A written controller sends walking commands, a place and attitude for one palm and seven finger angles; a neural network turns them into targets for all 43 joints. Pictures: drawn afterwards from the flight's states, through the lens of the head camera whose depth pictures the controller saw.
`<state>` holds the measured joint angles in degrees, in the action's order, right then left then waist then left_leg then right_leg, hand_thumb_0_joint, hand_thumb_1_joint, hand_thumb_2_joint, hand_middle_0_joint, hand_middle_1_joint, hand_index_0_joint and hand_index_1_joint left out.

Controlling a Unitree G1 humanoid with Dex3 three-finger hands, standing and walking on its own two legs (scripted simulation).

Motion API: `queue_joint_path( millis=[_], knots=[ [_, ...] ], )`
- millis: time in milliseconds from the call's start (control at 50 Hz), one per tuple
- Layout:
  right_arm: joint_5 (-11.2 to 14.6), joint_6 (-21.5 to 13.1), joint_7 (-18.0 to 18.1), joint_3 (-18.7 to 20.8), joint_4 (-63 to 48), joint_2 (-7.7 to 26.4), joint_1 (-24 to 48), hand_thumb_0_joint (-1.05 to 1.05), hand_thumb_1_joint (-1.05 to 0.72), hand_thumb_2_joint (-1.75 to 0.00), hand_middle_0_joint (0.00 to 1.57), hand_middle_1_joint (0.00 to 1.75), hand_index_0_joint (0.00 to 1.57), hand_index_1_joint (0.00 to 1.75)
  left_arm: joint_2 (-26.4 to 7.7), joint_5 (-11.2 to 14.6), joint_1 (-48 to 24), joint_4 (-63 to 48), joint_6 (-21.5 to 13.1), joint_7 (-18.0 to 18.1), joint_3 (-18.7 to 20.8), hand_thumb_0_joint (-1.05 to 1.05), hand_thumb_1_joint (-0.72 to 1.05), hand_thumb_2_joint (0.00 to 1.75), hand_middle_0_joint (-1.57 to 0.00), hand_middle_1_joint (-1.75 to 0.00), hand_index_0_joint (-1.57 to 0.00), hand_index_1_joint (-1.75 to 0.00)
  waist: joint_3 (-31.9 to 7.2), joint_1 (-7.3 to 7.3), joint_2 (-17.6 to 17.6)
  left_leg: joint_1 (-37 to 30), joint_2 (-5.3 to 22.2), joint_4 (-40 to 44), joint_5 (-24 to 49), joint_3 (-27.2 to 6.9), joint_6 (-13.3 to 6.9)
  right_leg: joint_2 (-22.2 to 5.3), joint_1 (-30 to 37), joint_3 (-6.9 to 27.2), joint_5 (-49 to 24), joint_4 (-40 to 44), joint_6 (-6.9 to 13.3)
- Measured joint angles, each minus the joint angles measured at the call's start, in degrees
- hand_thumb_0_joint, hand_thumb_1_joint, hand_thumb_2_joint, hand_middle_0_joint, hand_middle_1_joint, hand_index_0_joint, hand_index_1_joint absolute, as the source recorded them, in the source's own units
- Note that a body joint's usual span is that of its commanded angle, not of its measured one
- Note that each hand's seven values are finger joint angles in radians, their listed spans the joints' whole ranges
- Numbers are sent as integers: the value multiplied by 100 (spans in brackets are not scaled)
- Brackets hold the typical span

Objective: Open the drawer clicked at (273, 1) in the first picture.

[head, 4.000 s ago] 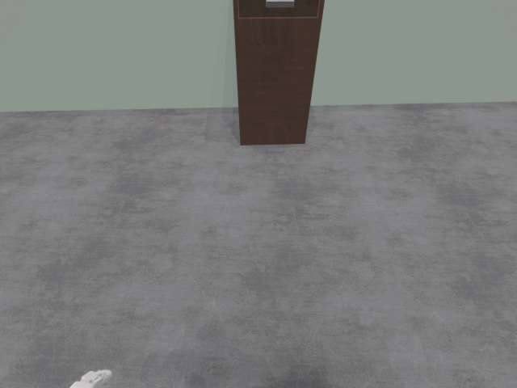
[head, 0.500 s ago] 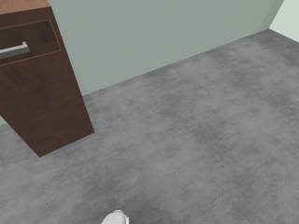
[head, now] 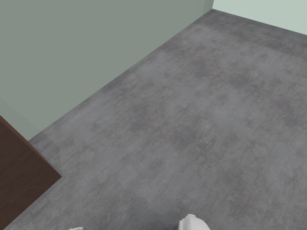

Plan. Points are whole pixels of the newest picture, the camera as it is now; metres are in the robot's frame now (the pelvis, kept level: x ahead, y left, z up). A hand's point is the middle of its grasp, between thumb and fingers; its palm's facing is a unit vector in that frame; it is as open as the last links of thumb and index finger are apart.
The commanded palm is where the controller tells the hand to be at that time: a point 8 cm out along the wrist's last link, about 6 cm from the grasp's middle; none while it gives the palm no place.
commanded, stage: turn to face it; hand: left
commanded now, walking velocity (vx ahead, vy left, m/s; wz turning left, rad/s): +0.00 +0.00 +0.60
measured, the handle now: out of the picture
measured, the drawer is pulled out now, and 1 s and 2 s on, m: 0.00 0.00 0.00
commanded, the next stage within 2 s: take the last steps up to it in 1.54 s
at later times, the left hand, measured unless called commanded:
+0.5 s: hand out of the picture +0.08 +0.21 -0.19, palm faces +0.27 -0.95 -0.15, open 7.4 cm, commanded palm none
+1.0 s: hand out of the picture +0.00 +0.18 -0.14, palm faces +0.52 -0.80 -0.29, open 7.4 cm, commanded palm none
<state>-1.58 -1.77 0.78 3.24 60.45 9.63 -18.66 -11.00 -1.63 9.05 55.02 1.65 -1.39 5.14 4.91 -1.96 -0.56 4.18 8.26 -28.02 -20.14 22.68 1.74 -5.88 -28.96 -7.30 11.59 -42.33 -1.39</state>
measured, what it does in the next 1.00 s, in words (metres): steps on the spot, turning left: right foot, then left foot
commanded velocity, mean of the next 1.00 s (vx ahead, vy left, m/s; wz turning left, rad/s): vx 0.00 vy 0.00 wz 0.60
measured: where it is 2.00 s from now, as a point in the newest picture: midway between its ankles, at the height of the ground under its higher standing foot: outside the picture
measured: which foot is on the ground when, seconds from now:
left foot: down 0.00-0.04, up 0.06-0.40, down 0.42-0.92, up 0.94-1.00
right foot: up 0.00-0.02, down 0.04-0.42, up 0.44-0.90, down 0.92-1.00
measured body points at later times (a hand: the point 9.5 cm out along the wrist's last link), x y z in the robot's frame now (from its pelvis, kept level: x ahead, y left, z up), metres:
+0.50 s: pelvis +0.02 +0.01 -0.01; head +0.04 +0.05 +0.44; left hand +0.06 +0.26 -0.17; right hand +0.11 -0.22 -0.14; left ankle +0.03 +0.10 -0.73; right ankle +0.09 -0.12 -0.70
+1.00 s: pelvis +0.01 -0.05 +0.00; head +0.05 -0.07 +0.45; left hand -0.02 +0.22 -0.12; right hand +0.20 -0.25 -0.16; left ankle +0.00 +0.08 -0.70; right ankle +0.06 -0.15 -0.73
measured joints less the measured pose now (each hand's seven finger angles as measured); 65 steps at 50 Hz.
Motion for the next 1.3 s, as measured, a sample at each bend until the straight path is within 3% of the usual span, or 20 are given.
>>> queue_joint_path(
  millis=[40, 60, 100, 140, 200, 300, 360, 420, 440, 480, 540, 600, 800, 920, 940, 1000, 1060, 1100, 1180, 1300],
  knots=[
    [15, 32, -13, -19, 58, -23, -163, 0, -92, -90, 20, 30, 20, 30, -40, -27, -72, -53, -138, 35, -71, 0, 92, 90, -19, -30, -19, -30, -27, -96, -16, 103, 127, -527, -340, -30, 118, 69, 471, -61, -482, 710, 79],
    [44, 62, -23, -37, 112, -25, -204, 0, -92, -90, 20, 30, 20, 30, -30, -41, -136, -41, -246, 75, -96, 0, 92, 90, -19, -30, -19, -30, -47, -92, -47, 305, 178, -1007, -545, -232, 100, 107, 500, -86, -275, 701, 226],
    [100, 195, -5, -63, 193, 22, -144, 0, -92, -90, 20, 30, 20, 30, 91, 9, -303, 17, -369, 131, -203, 0, 92, 90, -19, -30, -19, -30, 41, -150, -258, 781, 133, -2011, -1075, -1029, 71, 210, 519, -225, 85, 463, 420],
    [122, 308, 14, -82, 216, 10, -85, 0, -92, -90, 19, 30, 20, 30, 219, 25, -413, 42, -380, 170, -296, 0, 91, 89, -19, -30, -19, -30, 59, -190, -342, 1193, -15, -2748, -1203, -1524, 74, 223, 670, -364, 156, 544, 461],
    [118, 410, -9, -104, 180, -69, 22, 0, -92, -90, 19, 30, 20, 30, 377, 30, -496, 38, -296, 230, -365, 0, 91, 89, -19, -30, -20, -30, -3, -182, -267, 1670, -159, -3332, -979, -1761, 108, 172, 891, -523, 54, 840, 442],
    [99, 474, -84, -80, -52, -143, 196, 0, -92, -90, 19, 30, 20, 30, 511, 3, -483, 4, -144, 258, -383, 0, 91, 89, -20, -30, -20, -30, -114, -137, -41, 1910, -222, -2902, -741, -1661, 129, -7, 1092, -814, -59, 1142, 374],
    [89, 471, -123, -49, -211, -130, 299, 0, -91, -90, 19, 30, 20, 30, 466, -1, -418, -36, -94, 268, -324, 0, 91, 89, -20, -30, -20, -30, -130, -63, 92, 1785, -235, -2218, -633, -1566, 113, -150, 1078, -1000, -18, 1047, 296],
    [62, 424, -145, -5, -381, -43, 354, 0, -91, -90, 19, 30, 20, 30, 329, 31, -294, -79, -20, 258, -250, 0, 91, 89, -20, -30, -20, -30, -153, -7, 155, 1496, -278, -1235, -5, -1536, 4, -325, 918, -1176, 172, 624, 175],
    [40, 404, -143, 17, -418, -36, 384, 0, -91, -90, 19, 30, 20, 30, 252, 57, -244, -80, 32, 249, -205, 0, 91, 89, -20, -30, -20, -30, -150, 7, 221, 1554, -348, -1268, 108, -1549, -156, -384, 794, -1097, 499, 346, 66],
    [-7, 364, -129, 28, -499, -34, 424, 0, -91, -90, 19, 30, 20, 30, 80, 58, -129, -55, 171, 232, -108, 0, 91, 89, -20, -30, -20, -30, -152, 15, 286, 1622, -437, -1313, 61, -1584, -387, -245, 414, -554, 1283, -577, -79],
    [-3, 315, -72, 28, -559, -7, 402, 0, -91, -90, 19, 30, 20, 30, -124, 26, -19, 18, 262, 185, 20, 0, 91, 89, -20, -30, -20, -30, -199, 30, 260, 1541, -568, -834, 301, -1716, -456, -17, -29, 29, 1150, -1783, -192],
    [17, 294, -39, 7, -572, 65, 413, 0, -91, -90, 20, 30, 20, 30, -271, 38, 76, -5, 220, 174, 64, 1, 91, 89, -19, -30, -19, -30, -199, 94, 183, 1403, -694, -284, 649, -1865, -498, 82, -109, 316, 892, -2119, -312],
    [27, 356, -83, 44, -696, 302, 560, 0, -91, -90, 20, 30, 21, 30, -390, 106, -6, -151, 220, 248, 18, 1, 92, 90, -19, -30, -19, -30, -163, 31, -20, 1420, -1022, 200, 1132, -2468, -451, 274, 547, 669, 1261, -965, -422],
    [41, 510, -142, 118, -735, 459, 628, 0, -91, -90, 20, 30, 21, 30, -176, 153, -101, -418, 74, 232, -139, 1, 91, 89, -19, -30, -19, -30, -198, -18, -182, 1712, -1225, -54, 1217, -2914, -224, 468, 1374, 632, 855, 944, -243],
    [65, 542, -152, 148, -733, 500, 645, 0, -91, -90, 20, 30, 21, 30, -119, 127, -84, -444, 26, 240, -159, 1, 91, 89, -19, -30, -19, -30, -200, 2, -245, 1828, -1232, -294, 990, -2969, -172, 491, 1453, 555, 543, 1158, -50],
    [41, 639, -177, 225, -712, 605, 669, 0, -91, -90, 20, 30, 20, 30, 44, 75, 48, -486, 14, 250, -281, 1, 91, 89, -20, -30, -20, -30, -230, 18, -347, 2349, -1255, -1956, -181, -2783, -29, 400, 1541, 295, 531, 1153, 216],
    [19, 659, -237, 246, -725, 660, 711, 1, -91, -90, 20, 30, 20, 30, 123, 76, 206, -462, 6, 259, -319, 1, 91, 89, -20, -30, -20, -30, -224, 25, -292, 2630, -1080, -3291, -125, -2504, 97, 263, 1702, 140, 461, 1376, 234],
    [27, 647, -254, 246, -741, 672, 729, 1, -91, -90, 20, 30, 20, 30, 144, 72, 261, -439, -24, 251, -345, 1, 91, 89, -20, -30, -20, -30, -169, 4, -248, 2638, -926, -3660, -26, -2420, 189, 180, 1768, 5, 416, 1450, 239],
    [42, 700, -257, 221, -677, 668, 770, 0, -91, -90, 19, 30, 20, 30, 169, 51, 355, -429, -85, 233, -376, 1, 91, 89, -20, -30, -20, -30, -70, 58, -164, 2397, -675, -3513, -108, -2331, 310, 27, 1806, -290, 425, 1445, 231],
    [86, 714, -241, 108, -623, 586, 1064, 1, -91, -90, 19, 30, 20, 30, 58, -12, 536, -321, -81, 206, -349, 1, 91, 89, -20, -30, -20, -30, 82, 286, 12, 1731, -583, -2194, -528, -2068, 260, -207, 1628, -558, 481, 1218, 128]
  ],
)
